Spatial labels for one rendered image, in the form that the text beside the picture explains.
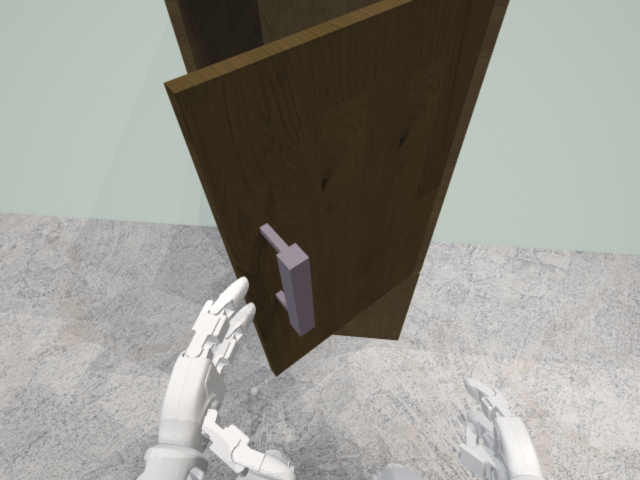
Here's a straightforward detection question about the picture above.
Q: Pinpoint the robot right hand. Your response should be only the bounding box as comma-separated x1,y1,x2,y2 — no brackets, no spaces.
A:
460,377,545,480

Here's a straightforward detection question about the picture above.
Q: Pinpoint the robot left forearm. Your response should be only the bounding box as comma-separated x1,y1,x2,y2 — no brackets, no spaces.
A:
136,444,208,480

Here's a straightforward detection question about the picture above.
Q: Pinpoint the left robot thigh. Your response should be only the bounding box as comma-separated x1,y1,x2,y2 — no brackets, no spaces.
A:
235,455,296,480

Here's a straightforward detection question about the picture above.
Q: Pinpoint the cupboard door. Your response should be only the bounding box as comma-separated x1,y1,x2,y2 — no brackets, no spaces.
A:
164,0,496,377

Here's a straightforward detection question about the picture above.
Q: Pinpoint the handle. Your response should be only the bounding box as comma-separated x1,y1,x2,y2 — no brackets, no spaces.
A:
259,223,315,337

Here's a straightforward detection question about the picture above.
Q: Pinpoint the robot left hand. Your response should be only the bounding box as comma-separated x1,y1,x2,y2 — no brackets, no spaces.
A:
158,277,296,480

